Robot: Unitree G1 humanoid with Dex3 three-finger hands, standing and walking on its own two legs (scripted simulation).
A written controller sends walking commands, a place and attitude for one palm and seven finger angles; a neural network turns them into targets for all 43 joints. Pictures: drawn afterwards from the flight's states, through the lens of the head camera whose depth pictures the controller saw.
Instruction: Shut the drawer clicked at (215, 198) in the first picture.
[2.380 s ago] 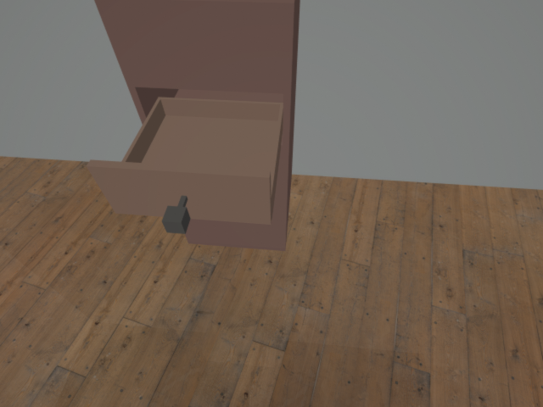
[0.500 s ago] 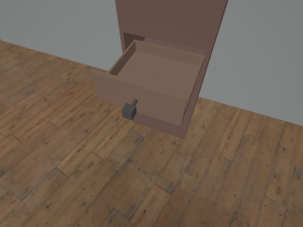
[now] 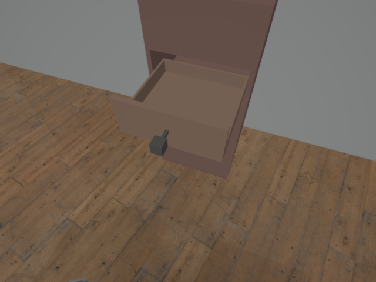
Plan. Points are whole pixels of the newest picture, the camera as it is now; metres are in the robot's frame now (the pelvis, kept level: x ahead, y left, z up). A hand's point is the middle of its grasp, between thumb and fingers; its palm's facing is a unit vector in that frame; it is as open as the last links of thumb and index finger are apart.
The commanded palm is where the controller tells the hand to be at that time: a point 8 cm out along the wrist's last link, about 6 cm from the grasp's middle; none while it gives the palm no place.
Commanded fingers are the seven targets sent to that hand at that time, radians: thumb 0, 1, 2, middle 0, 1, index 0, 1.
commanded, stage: turn to face it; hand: left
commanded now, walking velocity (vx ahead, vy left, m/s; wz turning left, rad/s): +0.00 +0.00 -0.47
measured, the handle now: (161, 140) +0.52 +0.12 -0.09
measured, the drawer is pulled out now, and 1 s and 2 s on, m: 0.30 0.30 0.30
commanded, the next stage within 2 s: take the last steps up to it in 0.64 s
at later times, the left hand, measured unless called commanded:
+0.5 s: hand out of the picture +0.05 +0.19 -0.18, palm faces -0.11 -0.97 -0.23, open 7.4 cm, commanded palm none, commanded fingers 0.00 0.90 0.90 -0.20 -0.30 -0.20 -0.30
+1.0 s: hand out of the picture +0.08 +0.18 -0.19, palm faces -0.25 -0.94 -0.22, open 7.4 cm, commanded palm none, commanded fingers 0.00 0.90 0.90 -0.20 -0.30 -0.20 -0.30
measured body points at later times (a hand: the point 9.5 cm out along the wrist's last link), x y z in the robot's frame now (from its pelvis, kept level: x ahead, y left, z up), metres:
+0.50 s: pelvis -0.02 +0.00 -0.01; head +0.05 -0.01 +0.43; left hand +0.06 +0.24 -0.16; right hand -0.01 -0.26 -0.17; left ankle -0.02 +0.13 -0.72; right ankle -0.04 -0.10 -0.75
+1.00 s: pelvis -0.02 -0.01 -0.02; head +0.03 -0.01 +0.43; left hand +0.10 +0.22 -0.17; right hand -0.04 -0.26 -0.16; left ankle +0.01 +0.11 -0.75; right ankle -0.09 -0.12 -0.72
